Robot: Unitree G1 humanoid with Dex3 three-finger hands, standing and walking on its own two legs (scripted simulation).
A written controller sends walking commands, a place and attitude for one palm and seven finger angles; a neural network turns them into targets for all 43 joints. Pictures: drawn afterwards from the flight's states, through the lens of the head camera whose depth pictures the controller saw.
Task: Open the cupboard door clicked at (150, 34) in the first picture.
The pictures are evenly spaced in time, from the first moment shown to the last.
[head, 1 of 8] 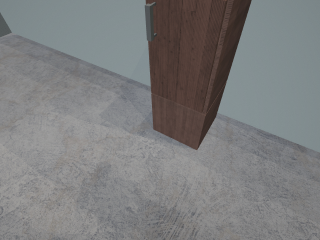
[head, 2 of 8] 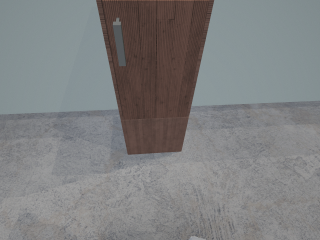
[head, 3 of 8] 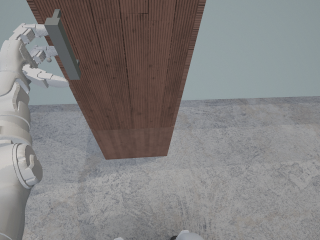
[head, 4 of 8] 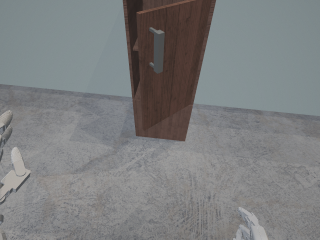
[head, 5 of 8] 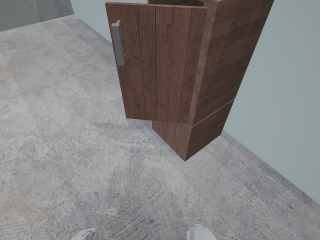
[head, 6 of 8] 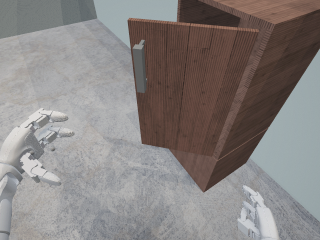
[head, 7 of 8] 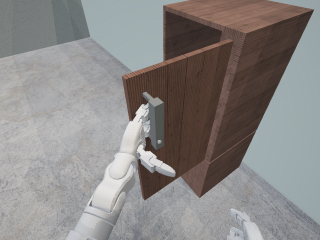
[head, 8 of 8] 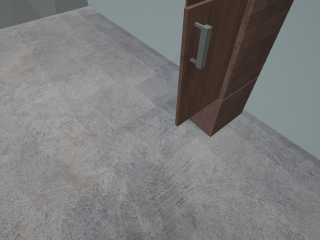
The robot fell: no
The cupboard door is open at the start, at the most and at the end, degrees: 0 91 91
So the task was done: yes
